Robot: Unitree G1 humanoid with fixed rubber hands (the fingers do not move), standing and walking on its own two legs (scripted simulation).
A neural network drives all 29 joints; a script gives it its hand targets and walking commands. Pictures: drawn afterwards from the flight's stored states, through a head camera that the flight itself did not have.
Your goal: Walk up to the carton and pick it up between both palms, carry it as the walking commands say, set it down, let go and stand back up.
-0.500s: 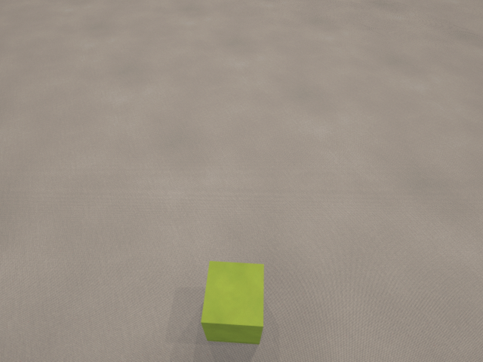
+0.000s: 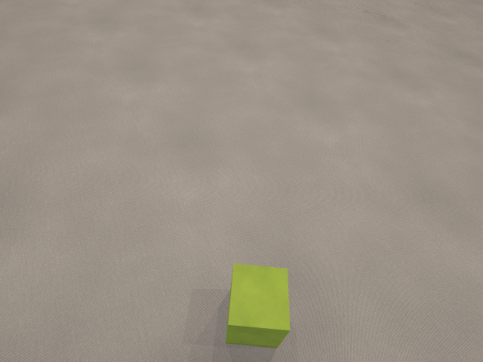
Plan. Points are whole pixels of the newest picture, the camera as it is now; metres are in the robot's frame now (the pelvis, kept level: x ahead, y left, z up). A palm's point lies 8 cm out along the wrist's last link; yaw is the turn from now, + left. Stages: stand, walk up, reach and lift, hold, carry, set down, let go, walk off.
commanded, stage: walk up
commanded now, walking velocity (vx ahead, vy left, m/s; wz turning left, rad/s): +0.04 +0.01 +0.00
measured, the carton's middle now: (255, 306) +0.42 -0.06 -0.66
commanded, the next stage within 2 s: stand in 1.90 s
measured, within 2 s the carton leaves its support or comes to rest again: neither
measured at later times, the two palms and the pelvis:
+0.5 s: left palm out of the picture +0.01 +0.22 -0.15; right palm out of the picture +0.01 -0.25 -0.15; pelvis +0.02 -0.02 -0.01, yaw +0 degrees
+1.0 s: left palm out of the picture -0.03 +0.18 -0.15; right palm out of the picture +0.00 -0.27 -0.15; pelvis +0.01 -0.04 -0.01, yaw -1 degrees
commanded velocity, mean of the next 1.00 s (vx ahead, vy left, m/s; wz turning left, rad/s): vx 0.02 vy -0.05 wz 0.01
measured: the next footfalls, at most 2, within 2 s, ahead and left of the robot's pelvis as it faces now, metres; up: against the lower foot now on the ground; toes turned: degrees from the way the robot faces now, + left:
right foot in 0.22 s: +0.02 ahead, -0.16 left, +0.00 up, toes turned -1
left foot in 1.38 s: +0.04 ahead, +0.08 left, +0.00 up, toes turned -8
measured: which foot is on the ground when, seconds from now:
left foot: down 0.00-1.00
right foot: up 0.00-0.20, down 0.22-1.00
